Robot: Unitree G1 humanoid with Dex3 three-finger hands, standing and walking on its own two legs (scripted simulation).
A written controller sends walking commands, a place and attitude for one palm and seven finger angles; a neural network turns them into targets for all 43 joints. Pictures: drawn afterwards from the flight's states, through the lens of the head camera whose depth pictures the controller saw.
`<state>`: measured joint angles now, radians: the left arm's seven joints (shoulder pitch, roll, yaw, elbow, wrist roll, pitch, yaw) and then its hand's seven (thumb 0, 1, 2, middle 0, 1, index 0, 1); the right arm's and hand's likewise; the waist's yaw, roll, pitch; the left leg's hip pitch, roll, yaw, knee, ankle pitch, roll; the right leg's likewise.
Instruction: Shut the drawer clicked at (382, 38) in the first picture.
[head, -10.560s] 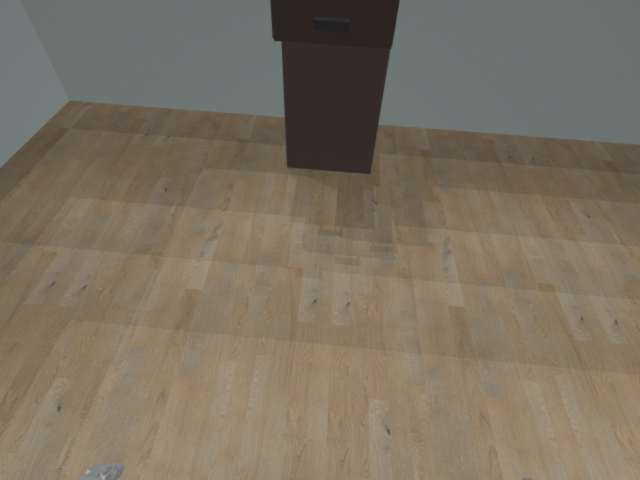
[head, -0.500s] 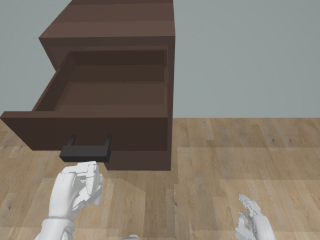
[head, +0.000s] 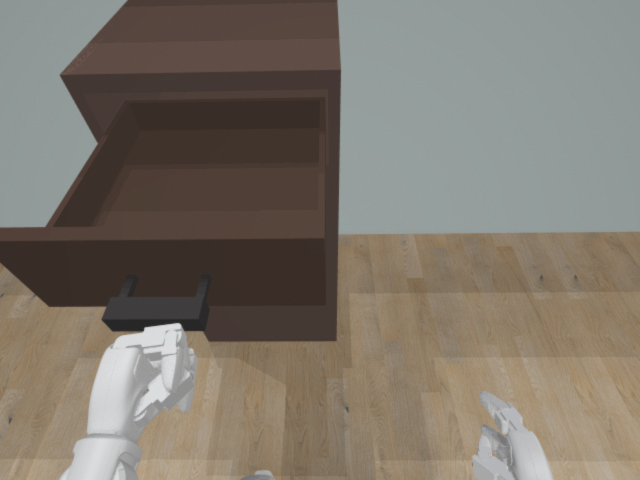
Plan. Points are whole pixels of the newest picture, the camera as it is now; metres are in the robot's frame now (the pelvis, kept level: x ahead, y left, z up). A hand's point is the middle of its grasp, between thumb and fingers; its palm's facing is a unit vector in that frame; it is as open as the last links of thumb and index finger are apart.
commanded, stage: push the drawer shut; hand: left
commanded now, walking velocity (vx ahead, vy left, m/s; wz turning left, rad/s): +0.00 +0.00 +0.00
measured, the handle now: (163, 297) +0.31 +0.20 +0.09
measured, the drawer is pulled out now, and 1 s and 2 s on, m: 0.30 0.22 0.10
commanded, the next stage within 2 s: none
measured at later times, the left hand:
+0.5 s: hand (189, 366) +0.23 +0.15 +0.08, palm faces +0.01 -1.00 -0.06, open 3.1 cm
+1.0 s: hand (195, 302) +0.31 +0.16 +0.08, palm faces +0.00 -1.00 -0.04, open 3.0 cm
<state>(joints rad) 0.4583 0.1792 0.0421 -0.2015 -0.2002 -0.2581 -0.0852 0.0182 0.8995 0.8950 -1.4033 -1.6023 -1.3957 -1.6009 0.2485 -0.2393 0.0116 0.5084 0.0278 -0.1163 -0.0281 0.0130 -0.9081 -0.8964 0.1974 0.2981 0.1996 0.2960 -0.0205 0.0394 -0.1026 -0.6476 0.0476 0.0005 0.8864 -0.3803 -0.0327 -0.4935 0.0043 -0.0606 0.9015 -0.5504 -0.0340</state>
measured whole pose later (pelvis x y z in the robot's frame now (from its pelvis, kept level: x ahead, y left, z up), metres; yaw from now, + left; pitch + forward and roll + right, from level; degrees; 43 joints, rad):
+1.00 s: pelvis -0.03 +0.01 +0.01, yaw +0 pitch +6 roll -1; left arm -0.13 0.22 0.09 0.34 -0.19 -0.28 -0.08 -0.01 0.75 0.90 -1.40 -1.60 -1.40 -1.60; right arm 0.23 -0.26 0.02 0.63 0.04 -0.09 -0.04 0.01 -0.91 -0.90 0.20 0.30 0.20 0.30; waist -0.03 0.03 -0.05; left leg -0.63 0.05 0.00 0.82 -0.30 -0.02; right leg -0.48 0.00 -0.06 0.84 -0.47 -0.02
